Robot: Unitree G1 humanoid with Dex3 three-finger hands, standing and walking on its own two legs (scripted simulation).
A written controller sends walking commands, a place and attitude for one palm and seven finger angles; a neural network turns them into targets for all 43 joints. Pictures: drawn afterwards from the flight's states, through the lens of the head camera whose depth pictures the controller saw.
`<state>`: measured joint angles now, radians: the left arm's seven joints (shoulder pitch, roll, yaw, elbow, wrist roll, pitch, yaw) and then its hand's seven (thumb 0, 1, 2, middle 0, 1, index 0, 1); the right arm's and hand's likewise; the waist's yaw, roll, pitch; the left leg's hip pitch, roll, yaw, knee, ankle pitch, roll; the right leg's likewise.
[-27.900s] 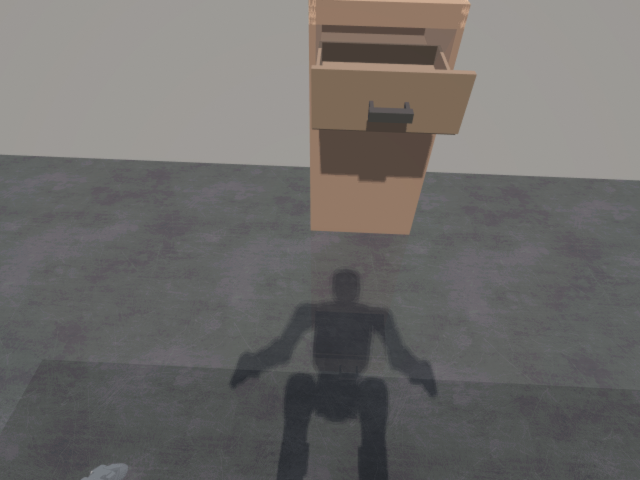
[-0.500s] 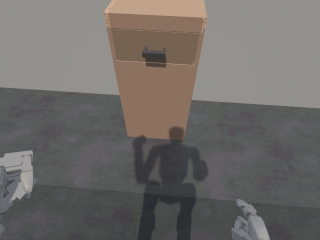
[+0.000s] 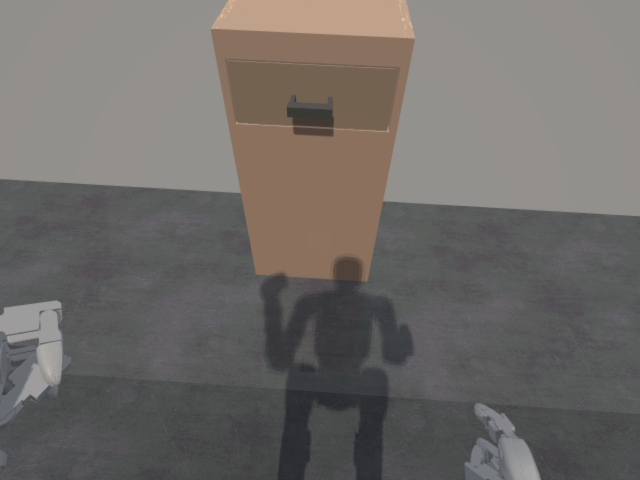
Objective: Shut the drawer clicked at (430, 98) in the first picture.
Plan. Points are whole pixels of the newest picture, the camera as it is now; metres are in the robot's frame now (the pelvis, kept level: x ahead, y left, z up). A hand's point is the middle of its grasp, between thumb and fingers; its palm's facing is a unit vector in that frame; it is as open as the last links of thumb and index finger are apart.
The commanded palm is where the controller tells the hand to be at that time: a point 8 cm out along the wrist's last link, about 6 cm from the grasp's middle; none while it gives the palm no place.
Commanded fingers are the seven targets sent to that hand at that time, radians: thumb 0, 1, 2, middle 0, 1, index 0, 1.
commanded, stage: stop stepping back and stand still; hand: left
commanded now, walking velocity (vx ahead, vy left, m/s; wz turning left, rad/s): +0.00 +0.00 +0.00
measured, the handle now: (310, 105) +0.90 +0.09 -0.01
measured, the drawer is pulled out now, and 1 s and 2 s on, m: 0.00 0.00 0.00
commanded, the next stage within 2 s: let the arm hang, fingers relaxed in 0.02 s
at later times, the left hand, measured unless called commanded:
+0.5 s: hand out of the picture +0.02 +0.19 -0.18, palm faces +0.01 -0.98 -0.21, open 3.5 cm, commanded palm none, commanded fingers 0.00 0.90 0.90 -0.60 -0.73 -0.60 -0.73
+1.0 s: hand out of the picture +0.02 +0.17 -0.17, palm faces +0.03 -0.98 -0.22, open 7.2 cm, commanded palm none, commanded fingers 0.00 0.90 0.90 -0.20 -0.30 -0.20 -0.30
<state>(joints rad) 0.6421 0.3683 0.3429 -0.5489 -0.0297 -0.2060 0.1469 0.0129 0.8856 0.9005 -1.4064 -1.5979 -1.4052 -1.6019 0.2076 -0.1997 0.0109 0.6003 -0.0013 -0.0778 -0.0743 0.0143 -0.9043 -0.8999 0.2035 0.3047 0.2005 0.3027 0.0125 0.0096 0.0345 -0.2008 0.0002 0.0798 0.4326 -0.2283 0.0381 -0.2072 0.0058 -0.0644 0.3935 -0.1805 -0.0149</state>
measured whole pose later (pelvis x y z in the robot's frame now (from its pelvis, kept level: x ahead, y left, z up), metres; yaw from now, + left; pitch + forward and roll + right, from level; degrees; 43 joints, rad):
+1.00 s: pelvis +0.00 -0.01 +0.00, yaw +0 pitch -1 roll +0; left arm 0.23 0.16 0.00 1.13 0.01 0.00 0.02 0.00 0.91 0.90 -0.22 -0.33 -0.22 -0.33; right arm 0.28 -0.15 0.00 1.13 -0.02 0.01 -0.02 0.01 -0.91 -0.90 0.20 0.30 0.20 0.30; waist 0.00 0.03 0.03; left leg -0.16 0.00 0.07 0.39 -0.21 0.03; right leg -0.19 0.00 -0.07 0.40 -0.19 -0.03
